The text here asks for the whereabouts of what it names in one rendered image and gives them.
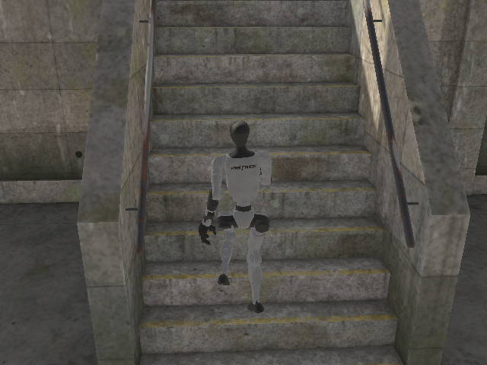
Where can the stairs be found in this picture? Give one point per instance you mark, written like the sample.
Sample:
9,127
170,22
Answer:
284,68

